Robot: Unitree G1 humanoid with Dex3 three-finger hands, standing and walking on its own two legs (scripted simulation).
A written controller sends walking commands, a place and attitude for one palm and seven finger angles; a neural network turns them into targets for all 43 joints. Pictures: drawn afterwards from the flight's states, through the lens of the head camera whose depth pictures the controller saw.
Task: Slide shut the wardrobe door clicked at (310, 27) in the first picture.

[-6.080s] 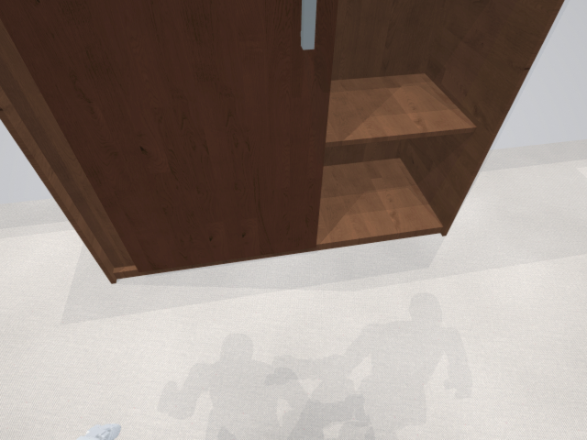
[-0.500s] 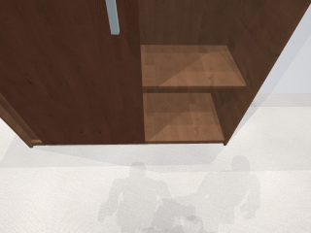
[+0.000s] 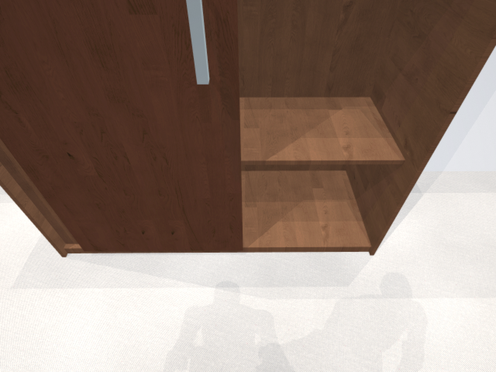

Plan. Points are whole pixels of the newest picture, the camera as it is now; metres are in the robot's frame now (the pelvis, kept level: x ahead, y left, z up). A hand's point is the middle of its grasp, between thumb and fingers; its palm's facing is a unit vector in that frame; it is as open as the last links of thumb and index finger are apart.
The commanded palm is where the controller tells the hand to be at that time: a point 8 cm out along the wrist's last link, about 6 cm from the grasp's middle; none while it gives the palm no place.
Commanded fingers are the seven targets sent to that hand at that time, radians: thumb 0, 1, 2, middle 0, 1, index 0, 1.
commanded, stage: take the last steps up to it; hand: left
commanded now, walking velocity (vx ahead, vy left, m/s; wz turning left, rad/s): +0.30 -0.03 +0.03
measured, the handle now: (199, 31) +0.74 +0.13 +0.24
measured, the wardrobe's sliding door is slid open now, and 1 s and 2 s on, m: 0.60 0.60 0.60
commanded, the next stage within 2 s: come to a stop and stand still in 0.52 s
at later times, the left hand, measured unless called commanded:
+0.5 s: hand out of the picture +0.05 +0.12 -0.17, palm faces +0.16 -0.98 -0.13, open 7.4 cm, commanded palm none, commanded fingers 0.00 0.90 0.90 -0.20 -0.30 -0.20 -0.30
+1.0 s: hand (165, 288) +0.33 +0.20 -0.17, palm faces +0.06 -0.96 -0.26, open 7.4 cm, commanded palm none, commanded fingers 0.00 0.90 0.90 -0.20 -0.30 -0.20 -0.30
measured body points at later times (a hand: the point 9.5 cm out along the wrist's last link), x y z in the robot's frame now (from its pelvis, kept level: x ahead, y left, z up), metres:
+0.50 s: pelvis +0.16 -0.01 -0.01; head +0.18 -0.01 +0.44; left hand +0.04 +0.17 -0.16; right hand +0.24 -0.24 -0.16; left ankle +0.26 +0.12 -0.71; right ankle +0.04 -0.12 -0.74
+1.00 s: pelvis +0.25 +0.00 -0.01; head +0.29 +0.00 +0.44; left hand +0.33 +0.25 -0.15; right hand +0.32 -0.24 -0.16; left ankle +0.27 +0.11 -0.74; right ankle +0.27 -0.13 -0.71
